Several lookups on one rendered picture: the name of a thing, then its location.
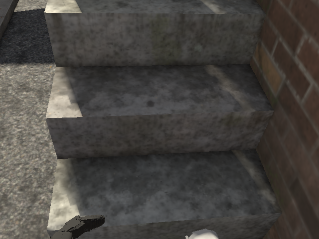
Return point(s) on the robot right thigh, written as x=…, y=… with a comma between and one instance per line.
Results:
x=202, y=234

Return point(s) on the robot left hand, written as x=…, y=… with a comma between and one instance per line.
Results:
x=79, y=225

